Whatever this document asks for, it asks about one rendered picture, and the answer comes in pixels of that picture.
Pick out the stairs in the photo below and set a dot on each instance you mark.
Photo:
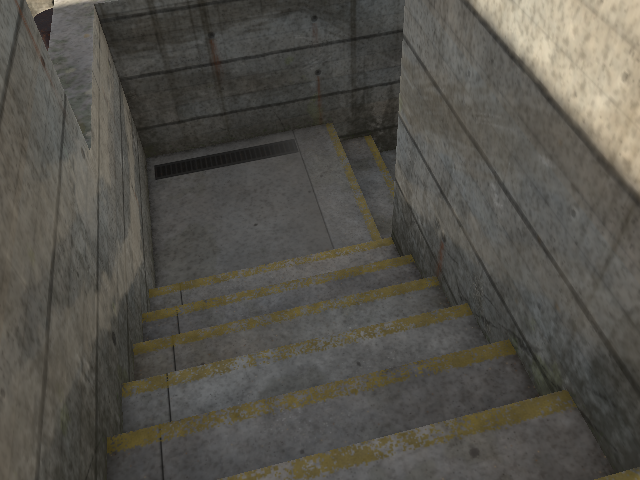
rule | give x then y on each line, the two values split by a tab
375	174
338	365

